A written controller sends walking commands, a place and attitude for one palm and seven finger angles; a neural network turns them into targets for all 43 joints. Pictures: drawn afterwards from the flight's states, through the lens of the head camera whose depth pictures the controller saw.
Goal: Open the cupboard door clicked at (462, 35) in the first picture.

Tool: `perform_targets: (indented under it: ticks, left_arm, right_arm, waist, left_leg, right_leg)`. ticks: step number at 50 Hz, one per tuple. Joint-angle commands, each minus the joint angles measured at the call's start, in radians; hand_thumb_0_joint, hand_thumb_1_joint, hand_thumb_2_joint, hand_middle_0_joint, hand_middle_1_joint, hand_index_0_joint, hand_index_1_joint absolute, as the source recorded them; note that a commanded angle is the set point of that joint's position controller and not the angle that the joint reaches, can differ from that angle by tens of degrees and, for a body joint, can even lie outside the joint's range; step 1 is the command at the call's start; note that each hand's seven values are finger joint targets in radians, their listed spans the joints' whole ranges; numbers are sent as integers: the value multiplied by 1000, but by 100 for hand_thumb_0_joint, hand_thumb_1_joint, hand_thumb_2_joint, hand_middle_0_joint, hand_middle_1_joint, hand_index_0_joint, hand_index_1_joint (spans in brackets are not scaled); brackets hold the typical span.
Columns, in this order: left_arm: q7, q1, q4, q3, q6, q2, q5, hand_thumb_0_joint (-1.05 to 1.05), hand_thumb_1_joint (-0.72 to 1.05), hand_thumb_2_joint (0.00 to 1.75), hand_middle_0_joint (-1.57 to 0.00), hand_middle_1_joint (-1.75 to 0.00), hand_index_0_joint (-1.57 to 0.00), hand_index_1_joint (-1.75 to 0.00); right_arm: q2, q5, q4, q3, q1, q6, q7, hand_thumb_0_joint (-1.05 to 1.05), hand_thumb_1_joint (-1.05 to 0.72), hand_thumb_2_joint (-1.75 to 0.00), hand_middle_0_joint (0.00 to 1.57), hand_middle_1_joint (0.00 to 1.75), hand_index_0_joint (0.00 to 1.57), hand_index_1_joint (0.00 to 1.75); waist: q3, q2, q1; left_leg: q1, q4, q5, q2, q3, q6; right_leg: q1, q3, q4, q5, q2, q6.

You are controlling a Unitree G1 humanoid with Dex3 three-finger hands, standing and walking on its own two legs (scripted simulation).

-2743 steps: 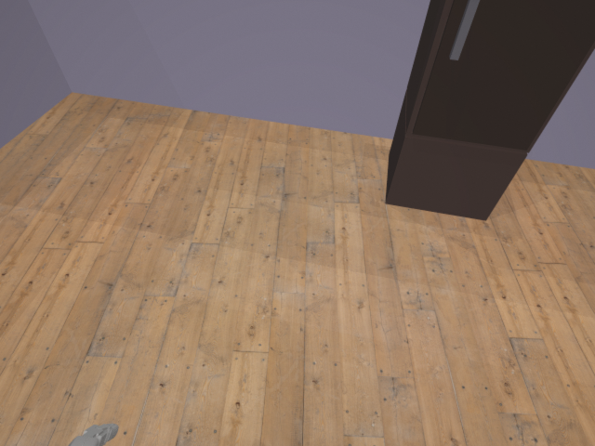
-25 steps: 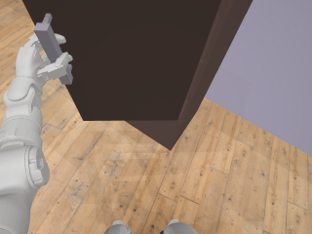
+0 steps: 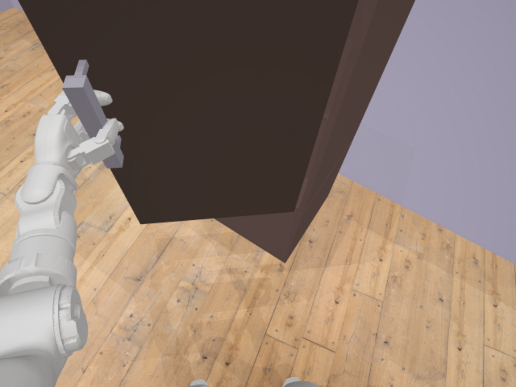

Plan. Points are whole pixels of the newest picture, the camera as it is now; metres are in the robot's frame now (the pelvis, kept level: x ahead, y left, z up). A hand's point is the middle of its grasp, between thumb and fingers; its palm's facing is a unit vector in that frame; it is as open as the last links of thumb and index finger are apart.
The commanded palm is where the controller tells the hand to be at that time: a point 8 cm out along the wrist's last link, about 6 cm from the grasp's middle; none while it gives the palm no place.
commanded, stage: pull the door open along its arc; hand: left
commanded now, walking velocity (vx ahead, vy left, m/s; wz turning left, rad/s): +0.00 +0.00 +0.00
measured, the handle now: (100, 117) +0.52 +0.22 +0.10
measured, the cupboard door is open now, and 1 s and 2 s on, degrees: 40 76 77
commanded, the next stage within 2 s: open thumb and fingers to let go in 0.58 s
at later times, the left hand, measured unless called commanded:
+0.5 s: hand (160, 253) +0.28 +0.11 +0.11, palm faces +0.34 -0.94 +0.05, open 6.9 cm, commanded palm +0.21 +0.17 +0.10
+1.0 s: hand (182, 261) +0.27 +0.08 +0.11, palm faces +0.40 -0.92 +0.00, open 8.6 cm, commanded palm +0.23 +0.13 +0.10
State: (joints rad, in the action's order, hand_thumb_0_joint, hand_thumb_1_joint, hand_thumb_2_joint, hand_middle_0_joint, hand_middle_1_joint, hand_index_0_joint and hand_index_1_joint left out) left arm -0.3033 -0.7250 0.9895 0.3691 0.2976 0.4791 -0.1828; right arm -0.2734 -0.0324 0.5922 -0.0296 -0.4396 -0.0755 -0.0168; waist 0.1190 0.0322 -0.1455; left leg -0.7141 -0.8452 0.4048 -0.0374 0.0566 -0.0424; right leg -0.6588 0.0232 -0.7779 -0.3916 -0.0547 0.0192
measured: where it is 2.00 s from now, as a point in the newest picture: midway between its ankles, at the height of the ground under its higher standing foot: outside the picture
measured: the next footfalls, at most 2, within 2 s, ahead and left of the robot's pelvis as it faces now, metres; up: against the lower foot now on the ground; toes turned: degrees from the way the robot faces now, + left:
none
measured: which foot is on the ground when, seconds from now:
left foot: down 0.00-1.00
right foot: down 0.00-1.00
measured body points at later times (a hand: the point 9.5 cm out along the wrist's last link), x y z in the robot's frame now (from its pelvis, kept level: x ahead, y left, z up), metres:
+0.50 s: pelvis +0.01 -0.01 +0.02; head +0.00 -0.02 +0.47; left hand +0.26 +0.15 +0.11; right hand +0.22 -0.20 -0.05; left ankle +0.00 +0.09 -0.70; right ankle -0.02 -0.11 -0.70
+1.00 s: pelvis -0.01 -0.05 +0.02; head -0.01 -0.08 +0.47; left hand +0.24 +0.13 +0.11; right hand +0.16 -0.27 -0.09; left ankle +0.00 +0.09 -0.70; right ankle -0.02 -0.11 -0.70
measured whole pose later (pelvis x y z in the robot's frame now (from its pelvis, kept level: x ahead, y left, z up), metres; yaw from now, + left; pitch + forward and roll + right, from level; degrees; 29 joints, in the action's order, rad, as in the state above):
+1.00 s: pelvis -0.01 -0.05 +0.02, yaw +5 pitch +2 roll +1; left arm 0.40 0.10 0.02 -0.10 0.09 -0.01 -0.05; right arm -0.22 0.04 0.61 -0.02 -0.22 -0.07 -0.04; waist 0.06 0.05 -0.01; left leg -0.40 -0.69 0.33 -0.01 -0.02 0.02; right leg -0.35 0.09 -0.70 -0.39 -0.04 0.08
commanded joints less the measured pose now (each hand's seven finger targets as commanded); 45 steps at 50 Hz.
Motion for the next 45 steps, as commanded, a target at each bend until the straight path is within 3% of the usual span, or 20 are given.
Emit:
perform_targets:
  ticks: [1, 3, 5, 6, 7, 8, 9, 10, 12, 14, 17, 19, 22, 25, 28, 33, 34, 37, 42, 45]
  left_arm:
    - [-22, -94, -341, 6, 32, 161, -63, 0, 90, 90, -40, -135, -40, -135]
    - [-13, 33, -472, -17, 20, 112, -80, 0, 90, 90, -40, -135, -40, -135]
    - [-2, 148, -596, -65, 1, 31, -99, 0, 90, 90, -40, -135, -40, -135]
    - [6, 229, -656, -66, -8, 21, -102, 0, 90, 90, -40, -135, -40, -135]
    - [156, 233, -773, 38, -18, -40, -166, 0, 90, 90, -40, -135, -40, -135]
    - [232, 316, -819, -71, -40, -162, -140, 0, 90, 90, -40, -135, -40, -135]
    - [300, 370, -862, -89, -58, -193, -117, 0, 90, 90, -40, -135, -40, -135]
    - [359, 401, -925, -106, -70, -213, -91, 0, 90, 90, -40, -135, -40, -135]
    - [470, 514, -1023, -78, -84, -194, -42, 0, 90, 90, -40, -135, -40, -135]
    - [555, 585, -1121, -164, -116, -282, 16, 0, 90, 90, -40, -135, -40, -135]
    - [675, 698, -1207, -193, -176, -290, 110, 0, 90, 90, -40, -135, -40, -135]
    - [726, 772, -1299, -285, -221, -371, 157, 0, 90, 90, -40, -135, -40, -135]
    - [748, 895, -1328, -313, -257, -383, 180, 0, 90, 90, -40, -135, -40, -135]
    - [745, 920, -1373, -360, -257, -419, 178, 0, 90, 90, -40, -135, -40, -135]
    - [753, 870, -1364, -432, -246, -472, 195, 0, 90, 90, -40, -135, -40, -135]
    - [775, 769, -1358, -595, -215, -577, 245, 0, 90, 90, -40, -135, -40, -135]
    - [785, 676, -1328, -570, -209, -541, 254, 0, 90, 90, -40, -135, -40, -135]
    - [769, 668, -1290, -548, -189, -515, 256, 0, 69, 81, -38, -133, -38, -133]
    - [708, 639, -1228, -489, -166, -498, 168, 0, 34, 66, -36, -129, -36, -129]
    - [704, 615, -1221, -473, -142, -490, 153, 0, 13, 57, -35, -127, -35, -127]
  right_arm:
    - [-154, -18, -141, 70, -15, 33, -4, 0, -90, -90, 20, 30, 20, 30]
    - [-145, -21, -164, 71, 15, 47, 3, 0, -90, -90, 20, 30, 20, 30]
    - [-132, -24, -182, 73, 47, 62, 13, 0, -90, -90, 20, 30, 20, 30]
    - [-131, -26, -189, 75, 60, 68, 15, 0, -90, -90, 20, 30, 20, 30]
    - [-90, -21, -197, 70, 113, 91, 21, 0, -90, -90, 20, 30, 20, 30]
    - [-85, -19, -195, 67, 129, 110, 33, 0, -90, -90, 20, 30, 20, 30]
    - [-85, -14, -182, 70, 130, 118, 41, 0, -90, -90, 20, 30, 20, 30]
    - [-86, -7, -179, 72, 143, 122, 46, 0, -90, -90, 20, 30, 20, 30]
    - [-84, 11, -181, 71, 169, 119, 46, 0, -90, -90, 20, 30, 20, 30]
    - [-61, 19, -198, 60, 223, 106, 50, 0, -90, -90, 20, 30, 20, 30]
    - [-49, 40, -210, 54, 265, 63, 39, 0, -90, -90, 20, 30, 20, 30]
    - [-26, 44, -232, 43, 307, 35, 34, 0, -90, -90, 20, 30, 20, 30]
    - [-19, 52, -238, 34, 335, -2, 18, 0, -90, -90, 20, 30, 20, 30]
    - [-2, 57, -245, 23, 370, -19, 8, 0, -90, -90, 20, 30, 20, 30]
    - [2, 65, -241, 18, 385, -21, 7, 0, -90, -90, 20, 30, 20, 30]
    - [3, 74, -237, 25, 390, 2, 16, 0, -90, -90, 20, 30, 20, 30]
    - [-2, 76, -221, 23, 385, 4, 10, 0, -90, -90, 20, 30, 20, 30]
    - [-1, 78, -211, 29, 379, 12, -4, 0, -90, -90, 20, 30, 20, 30]
    - [-1, 64, -191, 24, 384, 37, -27, 0, -90, -90, 20, 30, 20, 30]
    - [-3, 64, -182, 26, 389, 56, -31, 0, -90, -90, 20, 30, 20, 30]
  waist:
    - [376, 6, 92]
    - [388, 46, 116]
    - [364, 31, 120]
    - [358, 20, 131]
    - [336, 25, 219]
    - [309, 36, 181]
    - [281, 7, 175]
    - [276, -1, 170]
    - [280, -52, 191]
    - [255, -17, 190]
    - [214, -68, 191]
    - [191, -39, 187]
    - [120, -72, 181]
    - [80, -54, 174]
    - [35, -49, 151]
    - [60, -52, 125]
    - [55, -78, 110]
    - [86, -97, 127]
    - [82, -152, 141]
    - [82, -142, 146]
  left_leg:
    - [306, 92, -471, 21, -55, -1]
    - [357, 98, -554, 18, -58, 2]
    - [380, 107, -573, 16, -58, 4]
    - [389, 113, -582, 13, -58, 7]
    - [351, 119, -607, 23, -56, 15]
    - [384, 130, -608, 15, -56, 26]
    - [387, 133, -605, 8, -66, 33]
    - [396, 136, -598, 8, -65, 35]
    - [378, 143, -570, 13, -59, 35]
    - [376, 158, -534, 16, -49, 38]
    - [366, 178, -447, 21, -53, 34]
    - [382, 195, -417, 24, -46, 35]
    - [378, 208, -356, 27, -47, 33]
    - [388, 213, -331, 33, -42, 30]
    - [388, 204, -290, 37, -52, 27]
    - [395, 167, -252, 43, -69, 22]
    - [380, 162, -232, 45, -75, 20]
    - [377, 156, -213, 54, -70, 17]
    - [358, 166, -178, 61, -70, 19]
    - [360, 176, -175, 62, -70, 18]
  right_leg:
    - [244, 4, 72, 495, -4, 0]
    - [258, 9, 68, 529, 1, 2]
    - [262, 15, 76, 535, 2, -2]
    - [270, 18, 76, 532, 3, -1]
    - [285, 37, 85, 515, 0, 1]
    - [261, 46, 81, 497, -1, -4]
    - [244, 57, 79, 471, -1, -5]
    - [246, 58, 79, 466, 2, -6]
    - [308, 51, 78, 485, 6, -1]
    - [325, 46, 81, 483, 22, 2]
    - [365, 36, 107, 445, 30, 7]
    - [382, 33, 125, 436, 39, 10]
    - [402, 22, 165, 413, 42, 14]
    - [401, 9, 184, 418, 48, 14]
    - [360, 3, 198, 375, 55, 11]
    - [310, -14, 191, 322, 72, 7]
    - [291, -18, 191, 298, 76, 3]
    - [314, -51, 215, 300, 92, -8]
    - [362, -98, 276, 277, 118, -29]
    - [365, -111, 286, 263, 123, -33]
